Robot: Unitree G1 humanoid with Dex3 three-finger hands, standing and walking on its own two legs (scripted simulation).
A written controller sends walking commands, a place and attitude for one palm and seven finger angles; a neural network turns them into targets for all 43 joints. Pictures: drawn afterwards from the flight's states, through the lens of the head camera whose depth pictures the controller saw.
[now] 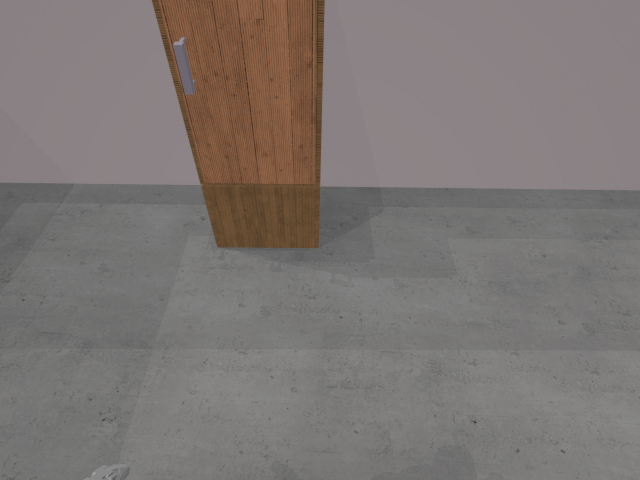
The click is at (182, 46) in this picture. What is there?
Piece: cupboard door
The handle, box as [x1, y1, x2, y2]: [173, 37, 195, 94]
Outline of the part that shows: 181,37 178,42 174,42 173,47 185,94 192,94 194,91 193,86 195,82 191,78 184,47 185,38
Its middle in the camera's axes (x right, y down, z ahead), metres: -0.37 -0.47 +1.04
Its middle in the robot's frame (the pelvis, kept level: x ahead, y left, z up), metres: +1.08 +0.42 +0.03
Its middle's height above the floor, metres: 0.79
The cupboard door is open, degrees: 0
